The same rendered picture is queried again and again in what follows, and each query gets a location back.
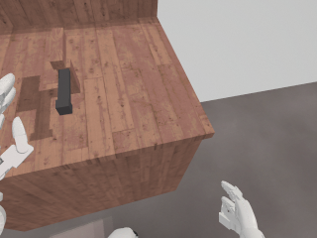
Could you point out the tap lever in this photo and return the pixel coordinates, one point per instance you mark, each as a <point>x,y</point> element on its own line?
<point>63,102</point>

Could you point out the robot left thigh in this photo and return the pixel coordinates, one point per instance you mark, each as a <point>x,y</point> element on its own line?
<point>123,233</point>

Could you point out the counter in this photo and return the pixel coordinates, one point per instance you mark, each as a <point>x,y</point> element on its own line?
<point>136,121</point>

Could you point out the left robot hand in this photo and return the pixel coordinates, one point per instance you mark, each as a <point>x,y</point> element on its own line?
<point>15,154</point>

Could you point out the right robot hand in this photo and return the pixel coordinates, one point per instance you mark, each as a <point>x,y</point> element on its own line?
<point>240,215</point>

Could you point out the right robot forearm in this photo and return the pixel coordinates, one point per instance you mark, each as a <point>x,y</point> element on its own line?
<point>251,232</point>

